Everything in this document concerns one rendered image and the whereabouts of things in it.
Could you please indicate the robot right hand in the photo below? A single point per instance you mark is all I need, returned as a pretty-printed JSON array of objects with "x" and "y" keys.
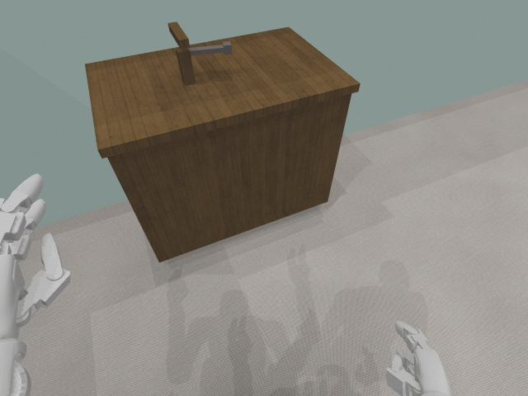
[{"x": 423, "y": 373}]

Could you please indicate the tap lever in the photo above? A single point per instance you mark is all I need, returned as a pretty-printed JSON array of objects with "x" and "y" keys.
[{"x": 225, "y": 48}]

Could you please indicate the left robot forearm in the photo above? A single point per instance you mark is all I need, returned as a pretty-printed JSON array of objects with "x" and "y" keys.
[{"x": 14, "y": 378}]

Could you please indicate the counter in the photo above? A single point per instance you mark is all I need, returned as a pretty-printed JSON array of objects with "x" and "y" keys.
[{"x": 209, "y": 146}]

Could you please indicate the robot left hand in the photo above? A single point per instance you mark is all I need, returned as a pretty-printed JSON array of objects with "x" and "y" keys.
[{"x": 19, "y": 215}]

